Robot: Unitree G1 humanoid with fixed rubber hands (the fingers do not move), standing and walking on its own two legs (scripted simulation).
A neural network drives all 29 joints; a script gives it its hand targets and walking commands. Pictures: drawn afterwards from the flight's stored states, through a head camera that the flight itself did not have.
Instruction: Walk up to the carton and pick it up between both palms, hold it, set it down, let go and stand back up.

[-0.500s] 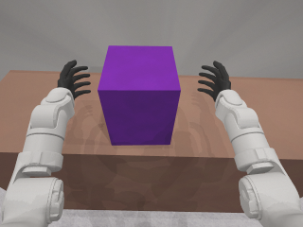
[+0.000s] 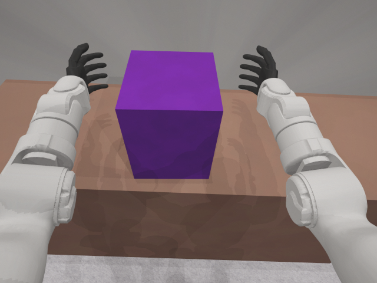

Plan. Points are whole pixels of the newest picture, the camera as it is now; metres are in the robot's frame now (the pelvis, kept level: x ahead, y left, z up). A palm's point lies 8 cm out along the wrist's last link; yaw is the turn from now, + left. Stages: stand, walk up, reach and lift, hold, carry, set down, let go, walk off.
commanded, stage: reach and lift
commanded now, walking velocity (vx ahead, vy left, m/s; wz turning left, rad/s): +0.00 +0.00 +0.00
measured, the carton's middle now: (172, 118) +0.51 +0.04 +0.06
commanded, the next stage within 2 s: none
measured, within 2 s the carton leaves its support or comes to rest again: neither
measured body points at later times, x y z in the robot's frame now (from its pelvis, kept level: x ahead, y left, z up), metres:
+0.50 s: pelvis +0.00 +0.00 -0.01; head +0.07 +0.02 +0.43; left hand +0.48 +0.22 +0.09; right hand +0.48 -0.15 +0.10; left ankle +0.00 +0.12 -0.74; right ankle +0.02 -0.10 -0.74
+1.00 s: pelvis -0.01 +0.01 -0.01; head +0.07 +0.04 +0.43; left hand +0.47 +0.20 +0.08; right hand +0.47 -0.11 +0.09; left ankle +0.00 +0.12 -0.74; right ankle +0.02 -0.10 -0.74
